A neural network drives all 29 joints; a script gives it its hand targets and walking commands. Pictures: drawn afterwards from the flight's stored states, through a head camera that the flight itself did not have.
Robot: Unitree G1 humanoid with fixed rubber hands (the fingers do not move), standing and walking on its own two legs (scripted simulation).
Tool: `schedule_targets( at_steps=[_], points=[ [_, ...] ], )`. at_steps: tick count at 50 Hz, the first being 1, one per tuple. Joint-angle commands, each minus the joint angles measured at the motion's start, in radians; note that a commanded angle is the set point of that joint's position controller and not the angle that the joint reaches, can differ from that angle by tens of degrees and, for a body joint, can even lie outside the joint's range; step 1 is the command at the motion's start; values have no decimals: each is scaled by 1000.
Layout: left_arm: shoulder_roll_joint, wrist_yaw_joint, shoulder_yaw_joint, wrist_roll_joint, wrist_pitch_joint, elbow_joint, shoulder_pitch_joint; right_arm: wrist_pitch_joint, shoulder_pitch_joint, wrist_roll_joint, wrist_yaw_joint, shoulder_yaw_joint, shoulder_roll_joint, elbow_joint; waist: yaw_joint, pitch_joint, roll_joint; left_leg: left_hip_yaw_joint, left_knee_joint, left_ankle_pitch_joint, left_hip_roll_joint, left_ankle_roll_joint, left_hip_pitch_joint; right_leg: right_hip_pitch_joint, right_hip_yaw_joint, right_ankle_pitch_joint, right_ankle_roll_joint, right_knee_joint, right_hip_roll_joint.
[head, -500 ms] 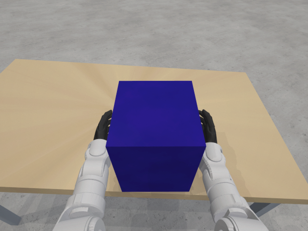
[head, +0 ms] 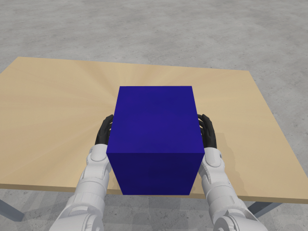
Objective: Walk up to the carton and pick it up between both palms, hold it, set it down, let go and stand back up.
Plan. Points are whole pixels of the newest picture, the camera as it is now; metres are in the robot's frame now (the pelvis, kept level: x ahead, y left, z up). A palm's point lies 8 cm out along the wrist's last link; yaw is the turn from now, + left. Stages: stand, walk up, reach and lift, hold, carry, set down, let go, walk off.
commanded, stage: set down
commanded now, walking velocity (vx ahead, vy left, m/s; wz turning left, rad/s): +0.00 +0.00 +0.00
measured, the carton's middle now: (155, 142) +0.37 -0.01 +0.02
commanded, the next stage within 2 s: none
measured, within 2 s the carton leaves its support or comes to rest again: rests again in 0.34 s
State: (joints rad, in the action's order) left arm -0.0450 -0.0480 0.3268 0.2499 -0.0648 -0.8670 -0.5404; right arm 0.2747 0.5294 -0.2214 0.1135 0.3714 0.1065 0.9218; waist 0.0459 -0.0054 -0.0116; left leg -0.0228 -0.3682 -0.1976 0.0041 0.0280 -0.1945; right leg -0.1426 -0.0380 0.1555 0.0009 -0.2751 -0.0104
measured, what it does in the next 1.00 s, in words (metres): stands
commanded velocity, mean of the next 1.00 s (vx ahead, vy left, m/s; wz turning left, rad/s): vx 0.00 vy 0.00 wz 0.00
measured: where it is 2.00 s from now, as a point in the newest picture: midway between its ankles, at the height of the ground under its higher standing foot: outside the picture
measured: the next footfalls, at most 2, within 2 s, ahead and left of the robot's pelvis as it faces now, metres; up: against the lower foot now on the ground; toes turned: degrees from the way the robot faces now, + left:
none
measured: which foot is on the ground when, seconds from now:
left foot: down 0.00-1.00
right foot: down 0.00-1.00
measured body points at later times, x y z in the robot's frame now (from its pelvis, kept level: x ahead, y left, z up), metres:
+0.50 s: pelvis +0.00 +0.00 +0.00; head +0.03 +0.01 +0.45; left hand +0.38 +0.14 +0.01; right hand +0.37 -0.16 +0.02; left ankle +0.00 +0.09 -0.75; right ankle -0.01 -0.12 -0.75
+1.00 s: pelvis -0.02 +0.01 -0.02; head +0.03 +0.03 +0.43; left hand +0.36 +0.17 +0.00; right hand +0.36 -0.20 +0.02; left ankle +0.00 +0.09 -0.75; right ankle -0.01 -0.12 -0.75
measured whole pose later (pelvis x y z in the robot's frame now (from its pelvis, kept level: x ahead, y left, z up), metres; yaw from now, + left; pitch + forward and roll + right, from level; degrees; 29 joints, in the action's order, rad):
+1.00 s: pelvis -0.02 +0.01 -0.02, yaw -1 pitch +9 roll -3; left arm 0.16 -0.06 0.01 -0.12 -0.15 -0.80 -0.45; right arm 0.18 0.53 0.27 0.11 0.00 -0.16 0.89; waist 0.03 -0.09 0.01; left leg -0.03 -0.59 -0.27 -0.03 0.03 -0.48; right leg -0.41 -0.03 0.19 0.00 -0.45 -0.04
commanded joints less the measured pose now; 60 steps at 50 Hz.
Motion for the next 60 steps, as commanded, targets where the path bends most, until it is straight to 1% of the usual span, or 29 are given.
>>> schedule_targets(
  at_steps=[1,3,5,9,13,18,21,22,23,24,26,28,30,32,35,36,38,39,41,45,48,50,52,53,54,55,57,58,60],
  points=[
    [-577,121,-366,4,-160,183,-783,70,599,-74,-145,-405,610,-99,-11,-622,44,-40,15,398,-14,-95,113,236,-30,-439,8,-59,-3],
    [-554,127,-345,12,-167,156,-793,63,588,-84,-145,-383,600,-67,-3,-565,47,-41,33,326,-11,-85,68,252,-19,-406,12,-59,6],
    [-563,123,-344,15,-182,153,-807,66,588,-98,-146,-364,603,-49,-6,-590,60,-38,32,329,-15,-90,80,227,-29,-376,8,-55,4],
    [-568,120,-356,4,-212,137,-794,87,573,-111,-141,-374,605,-48,11,-631,52,-32,11,386,-15,-95,90,227,-30,-447,11,-69,-1],
    [-562,114,-337,18,-241,94,-785,94,563,-124,-141,-345,605,-9,2,-638,54,-31,8,371,-16,-91,82,194,-27,-402,4,-64,-2],
    [-544,109,-343,12,-272,78,-801,110,558,-135,-138,-329,599,11,19,-646,60,-26,-1,375,-16,-95,57,204,-21,-425,5,-73,0],
    [-394,89,-297,3,-292,49,-752,120,530,-99,-121,-327,456,5,0,-688,52,-34,-24,426,-12,-98,53,224,-11,-512,11,-102,3],
    [-307,82,-249,16,-288,-27,-737,117,513,-104,-111,-273,354,45,5,-617,48,-37,-17,396,-8,-97,30,223,-3,-501,12,-98,4],
    [-210,67,-216,9,-299,-24,-748,118,516,-97,-97,-223,251,50,4,-633,52,-41,-23,407,-10,-98,29,210,1,-492,9,-102,3],
    [-161,47,-190,2,-295,-30,-723,113,510,-74,-78,-188,188,67,5,-599,57,-41,-26,394,-11,-98,22,190,-1,-449,6,-98,0],
    [96,-30,-120,-48,-294,-24,-646,114,487,37,-23,-153,-105,69,-20,-607,90,-47,-59,448,-22,-104,34,128,2,-430,-1,-104,-15],
    [256,-78,-105,-153,-278,-1,-613,97,538,186,22,-198,-253,14,-39,-666,90,-39,-100,459,-13,-108,-23,134,31,-487,1,-143,-19],
    [265,-87,-186,-266,-270,46,-564,92,556,319,30,-256,-298,-35,-29,-755,86,-32,-154,525,-4,-125,-56,148,40,-578,-1,-188,-28],
    [263,-83,-235,-329,-250,27,-573,69,596,388,37,-289,-311,-68,-27,-771,51,-24,-177,491,-5,-122,-78,101,38,-563,0,-209,-38],
    [270,-61,-260,-371,-226,-29,-568,21,587,432,36,-329,-329,-85,-18,-773,-12,-19,-188,404,-9,-102,-88,7,35,-446,5,-206,-42],
    [287,-53,-267,-386,-212,0,-533,8,561,464,33,-353,-352,-122,-26,-782,-13,-21,-199,429,-10,-101,-67,-1,29,-445,3,-216,-45],
    [263,-40,-303,-412,-209,15,-537,-17,570,487,27,-365,-370,-123,-11,-777,-18,-1,-211,440,-15,-102,-27,-77,19,-382,-1,-211,-52],
    [259,-30,-308,-411,-203,-3,-530,-30,553,486,25,-374,-371,-108,-11,-757,-13,11,-210,432,-16,-102,-10,-114,16,-342,-3,-198,-52],
    [283,-24,-292,-401,-189,153,-482,-25,477,501,25,-382,-380,-178,-8,-825,44,18,-234,534,-18,-117,71,-114,11,-397,-4,-205,-55],
    [289,-14,-288,-356,-151,309,-363,-26,344,503,6,-359,-401,-188,11,-773,114,51,-224,616,-30,-132,150,-147,7,-360,-17,-166,-67],
    [323,-9,-293,-366,-134,315,-361,-38,345,488,-5,-330,-410,-237,12,-667,100,48,-184,478,-27,-123,84,-119,6,-288,-12,-153,-61],
    [340,-12,-280,-367,-125,403,-341,-43,318,479,-5,-311,-414,-293,7,-674,108,45,-169,455,-27,-124,100,-116,9,-272,-12,-146,-64],
    [367,-20,-301,-401,-138,343,-442,-71,410,456,-10,-282,-399,-319,3,-652,113,30,-154,310,-17,-114,34,-141,16,-158,-17,-135,-52],
    [357,-26,-309,-407,-137,385,-364,-71,335,456,-18,-291,-383,-356,-4,-639,107,32,-144,285,-19,-108,31,-121,11,-158,-20,-141,-49],
    [366,-34,-316,-414,-154,377,-407,-75,363,438,-19,-266,-384,-350,-3,-657,128,23,-145,253,-18,-113,35,-148,8,-127,-24,-141,-50],
    [366,-34,-314,-429,-154,399,-322,-74,293,448,-22,-284,-383,-391,-16,-670,103,31,-149,274,-16,-109,36,-119,11,-163,-24,-150,-47],
    [366,-25,-331,-451,-157,335,-385,-90,338,437,-15,-273,-371,-365,-1,-644,123,22,-154,249,-12,-112,24,-150,18,-127,-24,-146,-42],
    [374,-18,-322,-445,-159,294,-334,-91,286,435,-19,-295,-361,-354,-18,-624,115,22,-148,228,-11,-107,18,-139,23,-124,-22,-147,-37],
    [389,-11,-306,-444,-161,343,-308,-83,255,431,-7,-287,-352,-374,-14,-649,116,18,-154,249,-7,-109,28,-116,24,-160,-16,-154,-35]
  ],
)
